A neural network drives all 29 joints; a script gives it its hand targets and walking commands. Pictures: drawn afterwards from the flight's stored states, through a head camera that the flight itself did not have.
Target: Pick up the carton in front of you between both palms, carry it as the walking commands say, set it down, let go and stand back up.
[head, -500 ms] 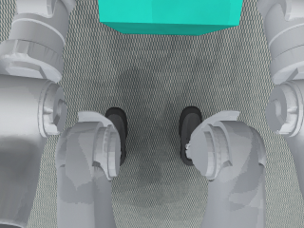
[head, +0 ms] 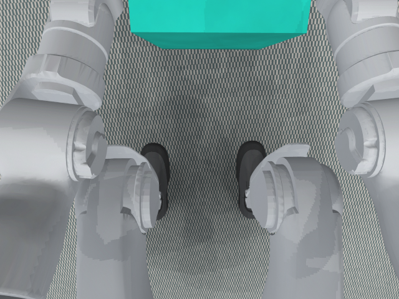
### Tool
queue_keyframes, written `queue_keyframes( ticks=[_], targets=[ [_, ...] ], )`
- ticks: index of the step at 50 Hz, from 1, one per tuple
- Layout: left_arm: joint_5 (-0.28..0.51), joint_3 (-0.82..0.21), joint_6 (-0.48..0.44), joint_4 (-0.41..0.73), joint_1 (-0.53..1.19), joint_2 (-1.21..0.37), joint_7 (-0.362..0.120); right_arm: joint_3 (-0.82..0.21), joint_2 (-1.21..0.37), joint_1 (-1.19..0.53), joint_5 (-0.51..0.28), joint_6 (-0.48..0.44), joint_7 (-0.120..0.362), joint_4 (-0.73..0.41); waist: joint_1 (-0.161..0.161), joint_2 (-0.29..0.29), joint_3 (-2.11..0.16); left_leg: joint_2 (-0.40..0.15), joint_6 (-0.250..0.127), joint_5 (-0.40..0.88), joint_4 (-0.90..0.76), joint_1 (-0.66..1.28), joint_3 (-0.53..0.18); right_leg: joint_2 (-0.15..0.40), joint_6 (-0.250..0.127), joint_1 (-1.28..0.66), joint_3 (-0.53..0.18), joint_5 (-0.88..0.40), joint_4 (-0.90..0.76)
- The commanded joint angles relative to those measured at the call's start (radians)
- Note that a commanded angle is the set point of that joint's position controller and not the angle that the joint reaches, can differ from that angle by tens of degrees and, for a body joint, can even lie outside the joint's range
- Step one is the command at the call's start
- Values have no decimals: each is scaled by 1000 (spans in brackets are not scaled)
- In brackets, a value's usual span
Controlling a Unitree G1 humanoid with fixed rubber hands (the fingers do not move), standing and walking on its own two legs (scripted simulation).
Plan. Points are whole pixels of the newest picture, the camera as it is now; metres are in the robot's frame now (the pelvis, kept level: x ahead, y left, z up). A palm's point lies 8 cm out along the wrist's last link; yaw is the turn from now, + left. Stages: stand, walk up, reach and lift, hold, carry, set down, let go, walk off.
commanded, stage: reach and lift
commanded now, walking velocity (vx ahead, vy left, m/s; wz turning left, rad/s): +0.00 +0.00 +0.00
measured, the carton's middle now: out of the picture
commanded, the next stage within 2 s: none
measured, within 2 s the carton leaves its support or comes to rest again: leaves its support in 0.32 s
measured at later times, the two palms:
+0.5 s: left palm out of the picture +0.55 +0.12 -0.08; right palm out of the picture +0.54 -0.18 -0.08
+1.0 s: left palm out of the picture +0.50 +0.13 +0.09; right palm out of the picture +0.49 -0.17 +0.08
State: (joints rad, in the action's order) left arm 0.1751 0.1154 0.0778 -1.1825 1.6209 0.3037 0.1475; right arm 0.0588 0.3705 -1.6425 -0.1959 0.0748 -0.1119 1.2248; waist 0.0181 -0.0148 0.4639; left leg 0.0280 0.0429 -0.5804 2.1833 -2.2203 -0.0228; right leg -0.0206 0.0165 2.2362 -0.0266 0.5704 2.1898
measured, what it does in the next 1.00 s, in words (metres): rises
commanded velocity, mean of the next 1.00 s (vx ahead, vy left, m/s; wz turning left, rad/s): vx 0.00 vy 0.00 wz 0.00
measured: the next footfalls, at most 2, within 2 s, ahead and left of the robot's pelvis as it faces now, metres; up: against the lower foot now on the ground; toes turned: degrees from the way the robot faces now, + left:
none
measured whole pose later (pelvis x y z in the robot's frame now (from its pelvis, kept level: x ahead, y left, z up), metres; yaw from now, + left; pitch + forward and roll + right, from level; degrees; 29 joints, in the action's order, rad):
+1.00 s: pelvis +0.00 +0.01 +0.14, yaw -2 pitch +43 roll +0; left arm -0.21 0.48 0.43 -0.62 1.04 -0.03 0.06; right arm 0.45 0.02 -1.06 0.22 0.44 -0.03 0.65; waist 0.01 -0.02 -0.15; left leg 0.07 0.05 -0.49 1.70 -1.96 -0.06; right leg -0.04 0.04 1.97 -0.05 0.47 1.69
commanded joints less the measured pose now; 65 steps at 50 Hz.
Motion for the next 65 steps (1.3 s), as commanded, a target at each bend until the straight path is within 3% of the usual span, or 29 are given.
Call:
queue_keyframes(
  ticks=[1,4,8,12,17,20,22,24,29,32,38,43,48,57,65],
  targets=[
    [-38,-110,31,137,474,-651,-192,-120,-671,-485,27,33,205,-163,-2,17,-1131,81,-17,241,-121,528,80,-70,5,-570,59,-263,-148],
    [-81,-94,79,190,464,-859,-291,-89,-879,-453,70,84,300,-208,9,3,-1069,92,-27,218,-105,480,101,-80,-8,-493,76,-223,-141],
    [-65,-124,117,255,450,-958,-327,-103,-964,-434,49,117,353,-297,22,-25,-1141,91,-44,262,-90,523,103,-76,-20,-473,91,-259,-130],
    [8,-228,136,385,506,-1041,-321,-192,-1036,-504,-18,137,353,-438,30,-18,-1420,95,-47,362,-77,629,107,-83,-19,-603,100,-363,-117],
    [66,-312,170,606,505,-1180,-289,-299,-1143,-558,-65,169,311,-726,20,15,-2086,124,-25,645,-103,825,117,-104,-5,-940,115,-690,-120],
    [40,-340,199,704,502,-1221,-274,-311,-1199,-492,-28,210,282,-805,45,45,-2251,142,-18,592,-154,754,134,-117,3,-1085,114,-737,-160],
    [18,-344,225,705,476,-1235,-282,-291,-1226,-420,15,241,280,-761,55,34,-2167,148,-15,523,-196,730,137,-126,8,-1035,122,-658,-211],
    [-17,-309,243,625,411,-1249,-293,-256,-1262,-343,54,260,290,-667,49,24,-1959,150,-14,443,-248,687,134,-128,14,-897,130,-543,-268],
    [-220,-59,267,384,262,-1252,-305,-72,-1321,-222,196,287,329,-421,-18,40,-1436,147,-32,168,-402,525,114,-125,10,-573,121,-190,-417],
    [-298,30,269,340,243,-1238,-309,8,-1307,-219,262,288,342,-378,-33,45,-1394,149,-43,124,-468,534,108,-133,2,-561,116,-125,-481],
    [-296,6,278,385,279,-1281,-329,50,-1313,-218,303,292,347,-397,6,19,-1532,148,-34,119,-553,630,108,-140,-8,-676,121,-127,-567],
    [-235,-107,309,474,263,-1366,-347,-29,-1369,-202,269,317,352,-487,31,-15,-1731,151,-17,186,-603,771,116,-142,-7,-824,131,-208,-613],
    [-189,-206,337,545,168,-1419,-357,-137,-1439,-119,216,347,363,-569,24,-9,-1817,154,-9,286,-656,880,112,-146,4,-956,123,-311,-662],
    [-195,-252,325,553,-49,-1450,-357,-223,-1515,76,195,341,353,-594,-8,34,-1661,157,-16,329,-791,973,76,-150,18,-1101,83,-367,-799],
    [-231,-238,299,527,-211,-1472,-359,-198,-1528,245,245,310,335,-569,0,26,-1483,153,-22,302,-947,1095,42,-146,6,-1226,45,-337,-957]
  ],
)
